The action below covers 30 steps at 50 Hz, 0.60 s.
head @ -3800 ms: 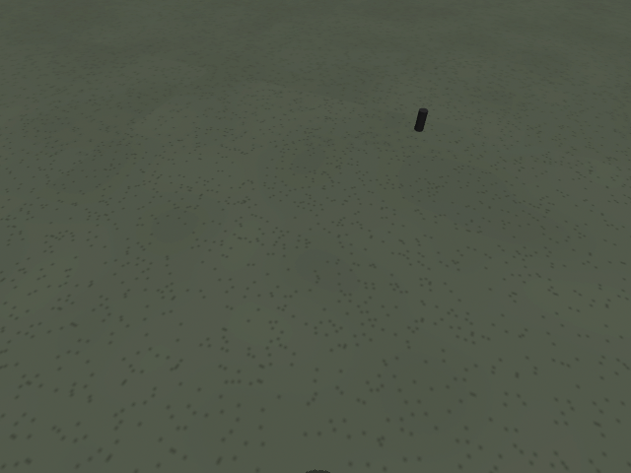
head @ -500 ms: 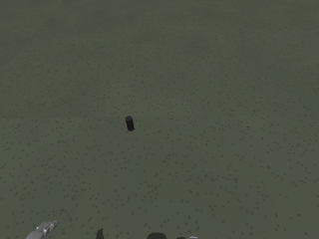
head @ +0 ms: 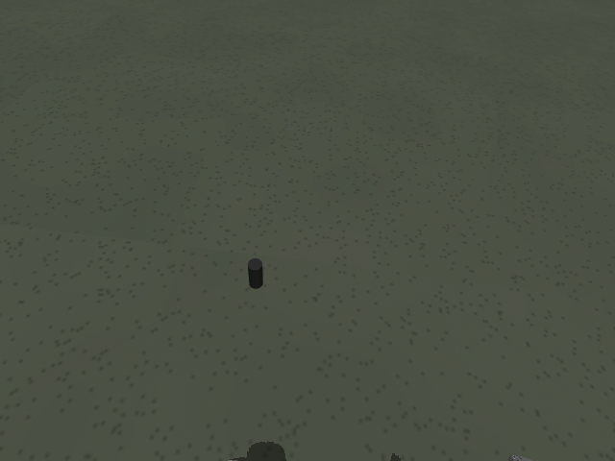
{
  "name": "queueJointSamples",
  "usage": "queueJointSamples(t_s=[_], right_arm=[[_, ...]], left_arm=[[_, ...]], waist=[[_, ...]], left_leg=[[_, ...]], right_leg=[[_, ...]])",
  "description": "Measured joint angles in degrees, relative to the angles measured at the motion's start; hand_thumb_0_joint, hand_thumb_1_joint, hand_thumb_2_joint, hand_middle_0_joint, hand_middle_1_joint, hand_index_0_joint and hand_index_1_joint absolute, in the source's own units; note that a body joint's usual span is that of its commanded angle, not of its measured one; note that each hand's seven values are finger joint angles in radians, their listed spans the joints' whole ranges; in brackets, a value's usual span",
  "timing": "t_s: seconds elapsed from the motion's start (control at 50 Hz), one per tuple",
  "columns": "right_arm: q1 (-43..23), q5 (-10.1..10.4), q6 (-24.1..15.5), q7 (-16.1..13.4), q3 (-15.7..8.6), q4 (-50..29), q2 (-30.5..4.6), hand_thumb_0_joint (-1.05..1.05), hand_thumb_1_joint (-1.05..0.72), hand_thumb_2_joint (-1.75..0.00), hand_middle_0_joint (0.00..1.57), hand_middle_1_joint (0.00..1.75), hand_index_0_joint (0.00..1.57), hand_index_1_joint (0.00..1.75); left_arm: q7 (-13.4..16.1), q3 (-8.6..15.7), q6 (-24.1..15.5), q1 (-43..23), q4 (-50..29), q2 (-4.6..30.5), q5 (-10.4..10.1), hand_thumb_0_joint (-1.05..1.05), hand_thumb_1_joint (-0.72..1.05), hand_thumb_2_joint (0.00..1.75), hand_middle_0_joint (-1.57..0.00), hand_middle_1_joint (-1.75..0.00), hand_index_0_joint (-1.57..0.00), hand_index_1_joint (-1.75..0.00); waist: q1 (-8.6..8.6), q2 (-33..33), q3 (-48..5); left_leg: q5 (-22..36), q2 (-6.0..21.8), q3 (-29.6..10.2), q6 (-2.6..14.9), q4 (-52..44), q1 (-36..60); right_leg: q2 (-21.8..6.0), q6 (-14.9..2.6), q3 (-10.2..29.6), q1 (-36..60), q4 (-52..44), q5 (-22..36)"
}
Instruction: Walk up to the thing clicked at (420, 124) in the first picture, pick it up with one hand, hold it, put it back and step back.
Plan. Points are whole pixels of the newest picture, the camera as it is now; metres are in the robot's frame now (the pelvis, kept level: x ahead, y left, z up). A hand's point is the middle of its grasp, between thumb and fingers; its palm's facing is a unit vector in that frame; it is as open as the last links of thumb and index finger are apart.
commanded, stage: walk up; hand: left
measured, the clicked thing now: (255, 273) +0.84 +0.18 -0.70
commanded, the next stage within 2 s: none
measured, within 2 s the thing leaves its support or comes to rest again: neither
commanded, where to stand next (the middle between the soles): +0.49 -0.01 m, yaw -2 degrees
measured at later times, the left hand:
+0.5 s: hand (147, 390) +0.24 +0.24 -0.11, palm faces -0.03 -0.91 -0.42, open 7.4 cm
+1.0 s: hand (158, 295) +0.41 +0.28 -0.13, palm faces -0.11 -0.93 -0.36, open 7.4 cm
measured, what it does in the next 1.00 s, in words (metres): walks ahead: right foot, then left foot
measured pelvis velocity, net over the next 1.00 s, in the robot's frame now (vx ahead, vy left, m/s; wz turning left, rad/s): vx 0.34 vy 0.01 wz -0.03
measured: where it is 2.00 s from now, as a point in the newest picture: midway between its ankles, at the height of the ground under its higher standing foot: (295, 385)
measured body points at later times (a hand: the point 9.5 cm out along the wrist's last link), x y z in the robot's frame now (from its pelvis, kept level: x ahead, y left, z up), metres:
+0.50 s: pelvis +0.18 -0.04 +0.01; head +0.19 -0.07 +0.46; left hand +0.24 +0.28 -0.08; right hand +0.24 -0.36 -0.12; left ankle +0.21 +0.10 -0.67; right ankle +0.22 -0.17 -0.72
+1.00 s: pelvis +0.34 +0.01 +0.01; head +0.36 +0.01 +0.46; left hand +0.41 +0.33 -0.11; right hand +0.37 -0.32 -0.09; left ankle +0.35 +0.11 -0.73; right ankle +0.43 -0.15 -0.69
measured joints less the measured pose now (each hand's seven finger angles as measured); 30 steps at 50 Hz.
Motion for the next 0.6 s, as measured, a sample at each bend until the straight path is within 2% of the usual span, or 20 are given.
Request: queueJointSamples(t_s=[0.06,0.16,0.24,0.3,0.32,0.36,0.4,0.44,0.52,0.6], right_arm=[[0.94,0.59,0.03,-0.58,0.92,-0.64,0.75,0.0,-0.91,-0.9,0.2,0.3,0.21,0.3],[2.76,0.16,0.23,-0.51,1.17,-0.73,0.28,0.0,-0.9,-0.9,0.2,0.3,0.21,0.3],[4.66,0.13,0.78,-0.18,0.78,-0.25,-1.07,0.0,-0.9,-0.9,0.2,0.3,0.21,0.3],[6.18,0.19,1.64,-0.15,0.56,0.2,-1.86,0.0,-0.9,-0.9,0.2,0.3,0.21,0.3],[6.37,0.2,1.94,-0.32,0.43,0.54,-2.23,0.01,-0.9,-0.9,0.2,0.3,0.21,0.3],[5.8,0.1,3.01,-0.84,0.36,1.72,-2.24,0.01,-0.9,-0.9,0.2,0.3,0.2,0.3],[4.89,0.26,3.65,-0.96,0.53,2.6,-2.45,0.01,-0.91,-0.9,0.2,0.3,0.2,0.3],[4.26,0.5,3.56,-0.81,0.58,2.93,-2.68,0.01,-0.91,-0.9,0.2,0.3,0.2,0.3],[3.54,0.08,3.27,0.22,0.21,2.64,-2.38,0.01,-0.91,-0.9,0.2,0.3,0.2,0.3],[3.06,-0.56,3.34,1.07,-0.14,2.65,-1.86,0.01,-0.91,-0.9,0.2,0.3,0.2,0.3]], left_arm=[[-0.33,-0.25,-0.21,-0.75,-0.13,0.08,-0.27,0.01,0.9,0.9,-0.21,-0.3,-0.2,-0.3],[-1.69,0.07,-0.19,-2.11,-0.7,-0.3,0.48,0.01,0.9,0.9,-0.21,-0.3,-0.2,-0.3],[-2.37,0.5,-0.58,-3.22,-0.54,-0.78,0.79,0.01,0.9,0.9,-0.21,-0.3,-0.2,-0.3],[-2.33,1.05,-1.64,-3.13,-0.71,-0.3,1.03,0.01,0.9,0.9,-0.21,-0.3,-0.2,-0.3],[-1.96,1.39,-2.12,-3.46,-0.68,-0.53,1.18,0.01,0.9,0.9,-0.21,-0.3,-0.2,-0.3],[-1.23,1.37,-2.92,-3.82,-1.41,-1.04,1.01,0.01,0.9,0.9,-0.21,-0.3,-0.2,-0.3],[-0.9,0.77,-3.15,-3.85,-2.11,-1.89,0.45,0.01,0.9,0.9,-0.21,-0.3,-0.2,-0.3],[-0.62,0.23,-3.1,-3.48,-2.6,-2.66,0.23,0.01,0.9,0.9,-0.21,-0.3,-0.2,-0.3],[-0.56,-0.16,-2.82,-1.97,-3.08,-2.64,0.54,0.01,0.9,0.9,-0.21,-0.3,-0.2,-0.3],[-0.56,0.09,-2.62,-0.5,-3.29,-1.53,0.64,0.01,0.9,0.9,-0.21,-0.3,-0.2,-0.3]], waist=[[-0.44,-0.94,-0.33],[-1.28,-0.79,-0.59],[-2.11,0.8,-1.08],[-2.37,1.97,-2.02],[-2.23,3.36,-1.93],[-1.63,4.53,-1.67],[-1.01,5.26,-1.18],[-0.53,6.01,-0.94],[0.0,6.08,-1.06],[0.54,5.1,-1.1]], left_leg=[[-0.31,-0.42,0.86,-0.03,-3.54,4.05],[-2.26,-0.8,1.97,0.1,-6.48,9.08],[-5.85,-0.3,2.09,-0.75,-5.24,11.6],[-11.16,0.86,1.56,-1.68,0.22,11.77],[-13.19,2.15,0.62,-0.77,4.23,10.74],[-15.81,1.26,-2.66,0.08,15.77,6.21],[-14.63,-0.23,-3.95,0.3,24.06,1.51],[-12.1,-0.29,-3.86,0.25,25.82,-2.23],[-8.68,1.11,-3.3,-0.63,18.48,-6.5],[-4.84,2.3,-3.01,-1.19,8.47,-6.83]], right_leg=[[-1.1,0.24,1.04,-6.16,1.57,3.56],[-4.58,1.88,0.17,-10.88,-10.13,8.02],[-5.25,1.69,-0.44,-9.96,-20.02,13.72],[-4.0,1.47,-1.33,-5.78,-25.99,16.89],[-2.94,1.84,-2.05,-5.5,-24.72,16.77],[-2.3,1.89,-2.74,-5.47,-21.93,14.02],[-2.28,1.5,-2.98,-3.68,-23.03,13.22],[-2.14,1.4,-3.3,-1.26,-25.88,13.57],[-1.91,1.19,-3.76,2.36,-29.97,13.49],[-1.84,1.56,-4.18,4.84,-30.39,11.24]])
